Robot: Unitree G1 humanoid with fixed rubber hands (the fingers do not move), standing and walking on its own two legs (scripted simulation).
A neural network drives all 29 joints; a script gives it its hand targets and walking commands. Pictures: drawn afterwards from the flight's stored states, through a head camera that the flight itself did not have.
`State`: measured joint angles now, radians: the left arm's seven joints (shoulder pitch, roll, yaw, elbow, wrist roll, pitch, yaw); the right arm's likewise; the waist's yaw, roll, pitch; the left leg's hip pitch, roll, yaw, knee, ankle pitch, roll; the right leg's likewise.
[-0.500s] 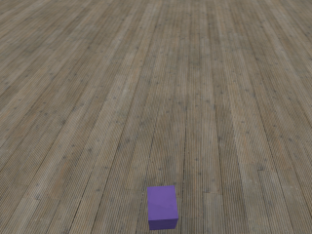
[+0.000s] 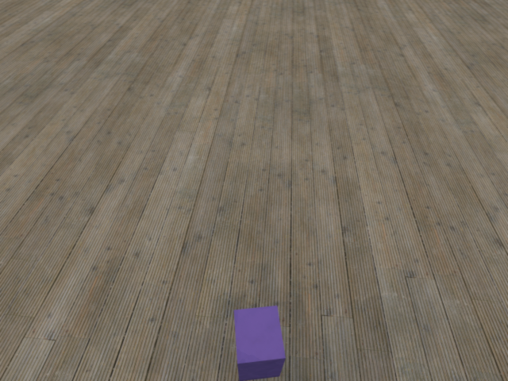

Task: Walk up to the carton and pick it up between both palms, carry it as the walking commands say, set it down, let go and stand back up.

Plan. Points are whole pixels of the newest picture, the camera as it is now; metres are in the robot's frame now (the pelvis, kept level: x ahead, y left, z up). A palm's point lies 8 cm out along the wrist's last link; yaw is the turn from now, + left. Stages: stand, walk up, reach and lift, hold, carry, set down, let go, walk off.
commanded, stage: walk up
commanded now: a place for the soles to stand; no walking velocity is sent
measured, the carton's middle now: (257, 344) +0.38 -0.02 -0.64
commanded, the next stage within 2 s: none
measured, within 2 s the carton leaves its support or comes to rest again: neither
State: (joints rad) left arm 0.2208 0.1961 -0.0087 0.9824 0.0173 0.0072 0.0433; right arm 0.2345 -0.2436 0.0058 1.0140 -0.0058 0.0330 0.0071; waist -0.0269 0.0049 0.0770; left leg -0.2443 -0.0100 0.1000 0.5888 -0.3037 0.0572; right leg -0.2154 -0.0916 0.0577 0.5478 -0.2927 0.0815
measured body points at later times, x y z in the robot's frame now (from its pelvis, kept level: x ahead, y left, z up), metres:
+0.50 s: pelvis +0.01 -0.03 +0.00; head +0.01 -0.04 +0.45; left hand +0.04 +0.22 -0.14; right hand +0.04 -0.28 -0.15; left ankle +0.01 +0.08 -0.73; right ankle +0.01 -0.19 -0.73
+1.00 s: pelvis +0.00 -0.03 +0.00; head +0.01 -0.03 +0.45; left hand +0.03 +0.22 -0.14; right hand +0.03 -0.27 -0.15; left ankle +0.01 +0.08 -0.73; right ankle +0.01 -0.19 -0.73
